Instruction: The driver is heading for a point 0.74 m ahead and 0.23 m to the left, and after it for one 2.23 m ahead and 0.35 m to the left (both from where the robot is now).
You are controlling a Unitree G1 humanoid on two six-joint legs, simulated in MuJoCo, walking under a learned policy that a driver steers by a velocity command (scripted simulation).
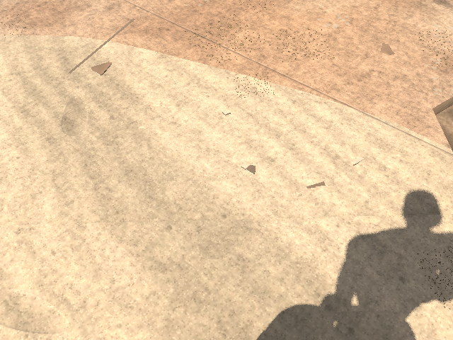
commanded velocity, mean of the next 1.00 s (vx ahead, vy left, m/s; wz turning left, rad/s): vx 0.50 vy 0.00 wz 0.55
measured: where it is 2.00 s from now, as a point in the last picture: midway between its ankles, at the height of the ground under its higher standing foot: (167, 269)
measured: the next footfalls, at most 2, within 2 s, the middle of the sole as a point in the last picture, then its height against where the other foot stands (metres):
left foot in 0.02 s outside the picture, level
right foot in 0.60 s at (249, 314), level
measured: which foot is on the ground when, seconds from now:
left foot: up 0.00-0.00, down 0.02-0.60, up 0.62-1.00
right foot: down 0.00-0.02, up 0.04-0.58, down 0.60-1.00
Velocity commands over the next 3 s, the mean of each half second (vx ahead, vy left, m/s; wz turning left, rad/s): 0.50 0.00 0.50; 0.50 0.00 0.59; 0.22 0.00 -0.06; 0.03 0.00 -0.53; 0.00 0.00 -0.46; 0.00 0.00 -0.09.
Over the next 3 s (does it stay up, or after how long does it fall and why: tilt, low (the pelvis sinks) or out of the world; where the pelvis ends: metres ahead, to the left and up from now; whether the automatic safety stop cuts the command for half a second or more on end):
stays up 0.61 0.20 0.02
